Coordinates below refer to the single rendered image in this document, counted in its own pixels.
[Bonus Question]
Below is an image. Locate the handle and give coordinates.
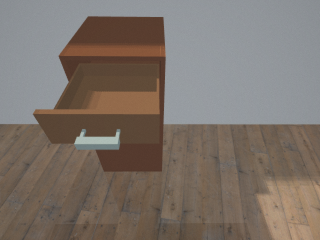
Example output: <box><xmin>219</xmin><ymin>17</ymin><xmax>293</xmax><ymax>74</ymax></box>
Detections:
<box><xmin>74</xmin><ymin>129</ymin><xmax>121</xmax><ymax>150</ymax></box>

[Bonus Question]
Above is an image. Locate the cabinet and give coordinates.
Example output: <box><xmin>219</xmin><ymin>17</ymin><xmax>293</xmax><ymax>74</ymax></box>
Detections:
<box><xmin>59</xmin><ymin>16</ymin><xmax>166</xmax><ymax>172</ymax></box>

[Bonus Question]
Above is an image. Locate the drawer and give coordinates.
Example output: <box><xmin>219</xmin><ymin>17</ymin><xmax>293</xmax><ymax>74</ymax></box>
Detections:
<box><xmin>33</xmin><ymin>63</ymin><xmax>160</xmax><ymax>144</ymax></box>

